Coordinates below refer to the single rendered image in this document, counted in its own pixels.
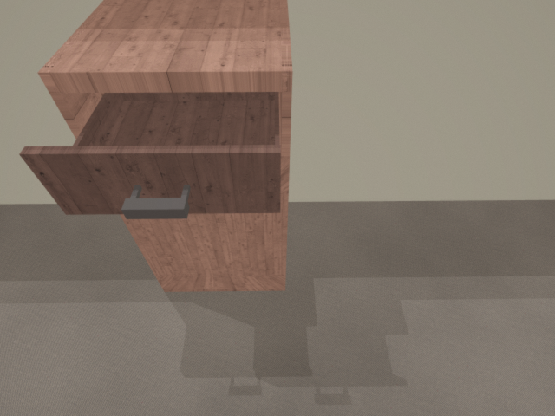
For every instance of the cabinet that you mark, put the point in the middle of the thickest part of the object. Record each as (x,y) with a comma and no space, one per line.
(188,46)

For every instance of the handle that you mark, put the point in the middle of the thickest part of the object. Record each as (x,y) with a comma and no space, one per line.
(156,208)

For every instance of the drawer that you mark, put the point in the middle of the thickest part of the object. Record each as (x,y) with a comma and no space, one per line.
(225,145)

